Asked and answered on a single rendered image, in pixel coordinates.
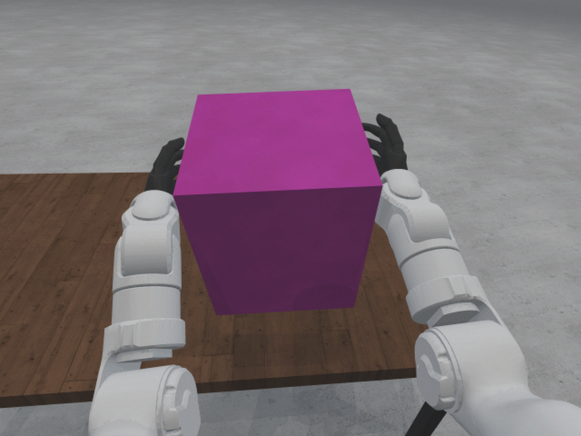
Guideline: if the robot right forearm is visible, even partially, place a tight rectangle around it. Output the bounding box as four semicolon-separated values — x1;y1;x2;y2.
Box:
375;169;529;385

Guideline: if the right robot hand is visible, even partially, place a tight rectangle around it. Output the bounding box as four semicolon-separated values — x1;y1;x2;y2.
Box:
362;114;408;177

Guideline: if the carton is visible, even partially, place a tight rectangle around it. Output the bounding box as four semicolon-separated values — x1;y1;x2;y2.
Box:
172;89;383;315

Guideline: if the left robot hand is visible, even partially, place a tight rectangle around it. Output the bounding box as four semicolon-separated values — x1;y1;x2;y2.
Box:
144;137;184;195

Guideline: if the table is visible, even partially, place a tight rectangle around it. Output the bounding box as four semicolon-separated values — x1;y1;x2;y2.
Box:
0;170;447;436

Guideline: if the left robot upper arm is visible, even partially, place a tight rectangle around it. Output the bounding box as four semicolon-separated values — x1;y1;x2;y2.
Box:
90;365;201;436

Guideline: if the robot left forearm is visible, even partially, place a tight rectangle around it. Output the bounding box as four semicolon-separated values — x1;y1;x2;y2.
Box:
88;190;185;436

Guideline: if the right robot upper arm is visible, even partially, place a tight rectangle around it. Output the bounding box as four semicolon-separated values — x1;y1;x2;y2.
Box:
415;320;581;436

